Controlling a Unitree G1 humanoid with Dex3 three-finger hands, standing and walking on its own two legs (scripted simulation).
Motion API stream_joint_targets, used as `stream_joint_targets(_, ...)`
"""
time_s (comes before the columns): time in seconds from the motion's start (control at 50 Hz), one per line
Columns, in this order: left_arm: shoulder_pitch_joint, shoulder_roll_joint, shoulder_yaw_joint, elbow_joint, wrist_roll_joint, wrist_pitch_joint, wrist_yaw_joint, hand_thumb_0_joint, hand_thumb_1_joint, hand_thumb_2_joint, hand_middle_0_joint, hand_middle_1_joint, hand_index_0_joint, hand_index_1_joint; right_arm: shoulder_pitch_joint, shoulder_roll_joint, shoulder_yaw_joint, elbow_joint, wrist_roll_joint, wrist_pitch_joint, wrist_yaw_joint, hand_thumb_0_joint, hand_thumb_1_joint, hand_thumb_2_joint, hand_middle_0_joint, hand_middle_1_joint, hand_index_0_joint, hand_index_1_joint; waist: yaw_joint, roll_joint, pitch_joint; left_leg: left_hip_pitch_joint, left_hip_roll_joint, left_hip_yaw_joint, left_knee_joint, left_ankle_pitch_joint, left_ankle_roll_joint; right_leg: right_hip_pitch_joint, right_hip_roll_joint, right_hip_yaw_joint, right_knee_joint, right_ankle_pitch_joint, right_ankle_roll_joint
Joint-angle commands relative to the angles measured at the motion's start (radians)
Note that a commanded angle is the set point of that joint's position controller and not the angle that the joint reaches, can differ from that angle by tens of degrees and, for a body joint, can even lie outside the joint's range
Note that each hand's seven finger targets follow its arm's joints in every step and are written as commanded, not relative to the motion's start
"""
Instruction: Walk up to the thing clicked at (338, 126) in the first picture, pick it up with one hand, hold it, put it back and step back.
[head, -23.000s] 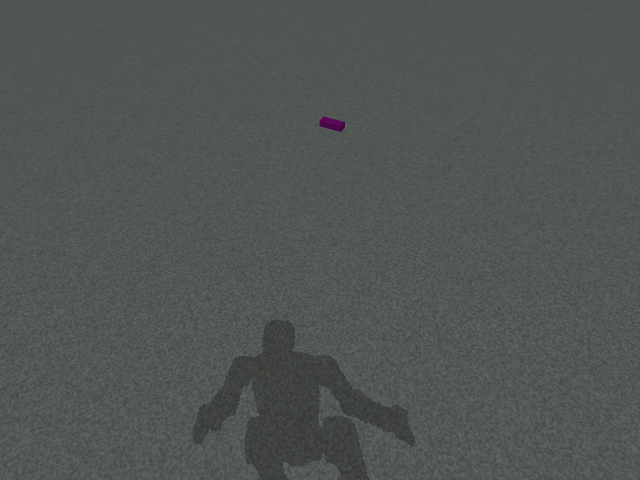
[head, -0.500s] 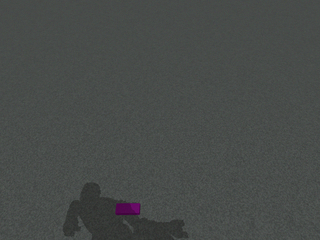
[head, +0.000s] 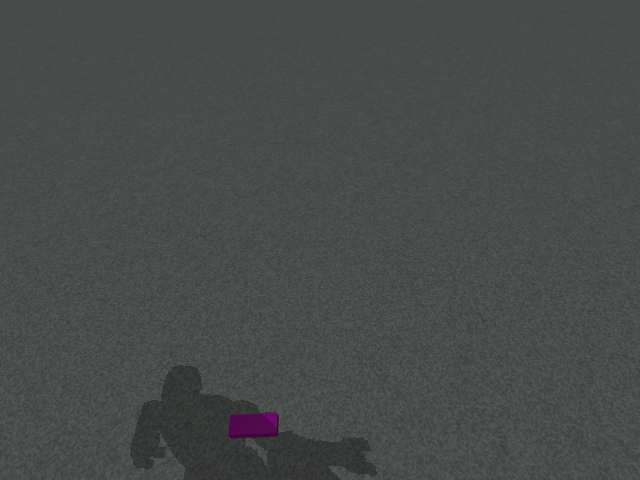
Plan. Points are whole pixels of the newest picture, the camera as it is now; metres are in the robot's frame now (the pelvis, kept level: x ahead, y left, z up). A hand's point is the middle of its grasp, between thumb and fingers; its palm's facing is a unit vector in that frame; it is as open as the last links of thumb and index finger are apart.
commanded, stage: walk up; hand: left
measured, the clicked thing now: (254, 425) +0.42 +0.24 -0.76
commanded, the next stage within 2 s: stand in 0.02 s
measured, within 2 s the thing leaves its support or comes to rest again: neither
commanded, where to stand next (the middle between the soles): +0.03 +0.00 m, yaw +1 degrees
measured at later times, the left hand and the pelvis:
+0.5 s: hand out of the picture +0.07 +0.25 -0.15, palm faces +0.00 -0.94 -0.35, open 7.3 cm; pelvis -0.01 -0.01 +0.00, yaw +1 degrees
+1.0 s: hand out of the picture +0.06 +0.25 -0.15, palm faces +0.00 -0.94 -0.35, open 7.3 cm; pelvis -0.01 -0.01 +0.00, yaw +1 degrees
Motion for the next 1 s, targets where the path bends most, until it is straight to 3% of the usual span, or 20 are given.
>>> stream_joint_targets(0.0,-0.074,0.223,0.038,-0.061,-0.001,-0.027,0.014,0.000,0.900,0.900,-0.200,-0.300,-0.200,-0.300,-0.069,-0.204,-0.034,-0.069,0.007,-0.022,-0.015,0.000,-0.900,-0.900,0.200,0.300,0.200,0.300,0.004,-0.008,-0.107,-0.023,0.117,-0.102,-0.084,0.282,0.031,0.100,-0.101,0.071,-0.038,0.302,-0.048)
stream_joint_targets(0.06,-0.049,0.215,0.038,-0.052,-0.002,-0.027,0.018,0.000,0.900,0.900,-0.200,-0.300,-0.200,-0.300,-0.053,-0.211,-0.037,-0.058,0.010,-0.018,-0.020,0.000,-0.900,-0.900,0.200,0.300,0.200,0.300,0.001,-0.014,-0.156,0.039,0.116,-0.085,-0.068,0.358,0.023,0.124,-0.106,0.063,-0.035,0.380,-0.048)
stream_joint_targets(0.14,-0.050,0.203,0.034,-0.050,-0.003,-0.022,0.021,0.000,0.900,0.900,-0.200,-0.300,-0.200,-0.300,-0.063,-0.202,-0.032,-0.054,0.009,-0.011,-0.019,0.000,-0.900,-0.900,0.200,0.300,0.200,0.300,0.003,-0.002,-0.150,0.027,0.116,-0.085,-0.088,0.318,0.023,0.140,-0.104,0.054,-0.056,0.342,-0.039)
stream_joint_targets(0.16,-0.059,0.213,0.036,-0.047,-0.004,-0.022,0.022,0.000,0.900,0.900,-0.200,-0.300,-0.200,-0.300,-0.069,-0.194,-0.030,-0.052,0.009,-0.007,-0.018,0.000,-0.900,-0.900,0.200,0.300,0.200,0.300,0.003,-0.021,-0.119,0.005,0.107,-0.087,-0.101,0.226,0.021,0.123,-0.105,0.061,-0.083,0.269,-0.036)
stream_joint_targets(0.22,-0.070,0.214,0.036,-0.051,0.000,-0.020,0.020,0.000,0.900,0.900,-0.200,-0.300,-0.200,-0.300,-0.069,-0.197,-0.030,-0.049,0.004,-0.005,-0.016,0.000,-0.900,-0.900,0.200,0.300,0.200,0.300,0.001,0.004,-0.085,-0.018,0.109,-0.094,-0.129,0.127,0.020,0.095,-0.099,0.067,-0.109,0.165,-0.033)
stream_joint_targets(0.36,-0.072,0.228,0.038,-0.054,0.004,-0.023,0.018,0.000,0.900,0.900,-0.200,-0.300,-0.200,-0.300,-0.047,-0.190,-0.033,-0.045,-0.002,-0.002,-0.007,0.000,-0.900,-0.900,0.200,0.300,0.200,0.300,-0.003,-0.021,-0.060,-0.034,0.101,-0.097,-0.132,0.019,0.029,0.041,-0.103,0.088,-0.155,-0.017,-0.034)
stream_joint_targets(0.44,-0.060,0.222,0.037,-0.051,0.004,-0.026,0.015,0.000,0.900,0.900,-0.200,-0.300,-0.200,-0.300,-0.045,-0.182,-0.034,-0.049,-0.002,-0.004,-0.004,0.000,-0.900,-0.900,0.200,0.300,0.200,0.300,0.000,-0.025,-0.062,-0.039,0.101,-0.101,-0.127,0.022,0.030,0.041,-0.103,0.087,-0.156,-0.010,-0.035)
stream_joint_targets(0.5,-0.054,0.220,0.036,-0.057,0.003,-0.031,0.015,0.000,0.900,0.900,-0.200,-0.300,-0.200,-0.300,-0.041,-0.190,-0.035,-0.049,-0.002,-0.008,-0.004,0.000,-0.900,-0.900,0.200,0.300,0.200,0.300,-0.001,-0.002,-0.096,-0.034,0.109,-0.106,-0.124,0.090,0.031,0.084,-0.105,0.077,-0.128,0.115,-0.035)
stream_joint_targets(0.58,-0.043,0.223,0.035,-0.055,0.004,-0.026,0.015,0.000,0.900,0.900,-0.200,-0.300,-0.200,-0.300,-0.039,-0.187,-0.033,-0.051,-0.001,-0.004,-0.005,0.000,-0.900,-0.900,0.200,0.300,0.200,0.300,0.004,-0.010,-0.076,-0.037,0.103,-0.105,-0.129,0.042,0.031,0.053,-0.100,0.077,-0.137,0.035,-0.035)
stream_joint_targets(0.68,-0.021,0.222,0.033,-0.051,0.003,-0.027,0.015,0.000,0.900,0.900,-0.200,-0.300,-0.200,-0.300,-0.036,-0.194,-0.034,-0.049,0.002,-0.006,-0.006,0.000,-0.900,-0.900,0.200,0.300,0.200,0.300,0.005,-0.014,-0.092,-0.019,0.106,-0.107,-0.119,0.075,0.033,0.064,-0.103,0.076,-0.128,0.088,-0.039)
stream_joint_targets(0.8,-0.018,0.227,0.031,-0.055,0.002,-0.025,0.015,0.000,0.900,0.900,-0.200,-0.300,-0.200,-0.300,-0.023,-0.196,-0.031,-0.046,0.002,-0.003,-0.007,0.000,-0.900,-0.900,0.200,0.300,0.200,0.300,0.007,-0.020,-0.074,-0.028,0.102,-0.105,-0.117,0.053,0.032,0.054,-0.104,0.083,-0.138,0.033,-0.040)
stream_joint_targets(0.98,-0.012,0.217,0.026,-0.057,0.002,-0.026,0.015,0.000,0.900,0.900,-0.200,-0.300,-0.200,-0.300,-0.022,-0.198,-0.025,-0.049,0.003,-0.005,-0.009,0.000,-0.900,-0.900,0.200,0.300,0.200,0.300,0.007,-0.003,-0.079,-0.030,0.110,-0.108,-0.120,0.105,0.031,0.078,-0.105,0.070,-0.121,0.133,-0.037)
